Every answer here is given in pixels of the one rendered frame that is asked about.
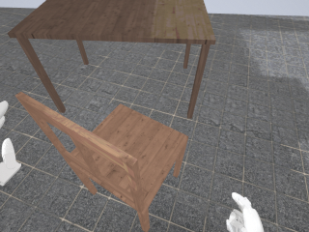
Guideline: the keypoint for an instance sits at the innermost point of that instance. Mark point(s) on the chair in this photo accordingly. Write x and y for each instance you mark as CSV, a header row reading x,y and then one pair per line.
x,y
128,153

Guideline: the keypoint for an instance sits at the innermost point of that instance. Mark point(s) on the table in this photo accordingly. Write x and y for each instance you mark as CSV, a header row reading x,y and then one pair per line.
x,y
132,21

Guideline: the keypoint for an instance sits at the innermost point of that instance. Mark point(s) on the left robot hand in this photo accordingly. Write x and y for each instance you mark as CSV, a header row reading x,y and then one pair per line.
x,y
9,166

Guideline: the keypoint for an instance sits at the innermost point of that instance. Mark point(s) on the right robot hand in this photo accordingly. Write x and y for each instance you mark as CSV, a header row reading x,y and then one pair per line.
x,y
247,221

